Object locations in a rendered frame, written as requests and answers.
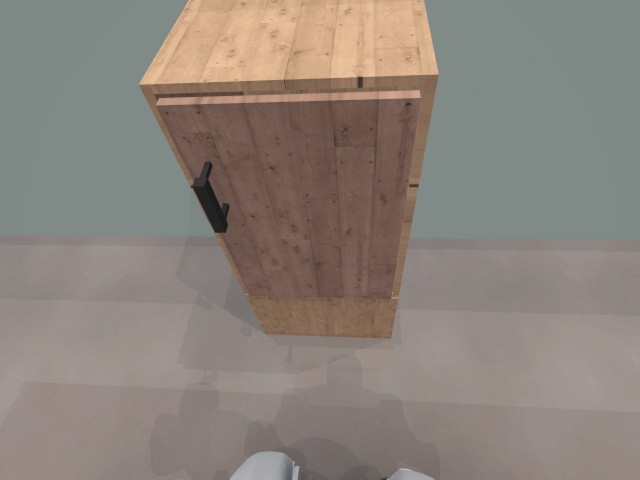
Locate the cupboard door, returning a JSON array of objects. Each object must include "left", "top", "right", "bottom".
[{"left": 155, "top": 90, "right": 421, "bottom": 299}]

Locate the handle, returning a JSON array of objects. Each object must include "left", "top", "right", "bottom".
[{"left": 192, "top": 162, "right": 229, "bottom": 233}]

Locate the left robot thigh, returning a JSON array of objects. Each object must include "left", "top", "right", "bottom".
[{"left": 229, "top": 451, "right": 301, "bottom": 480}]

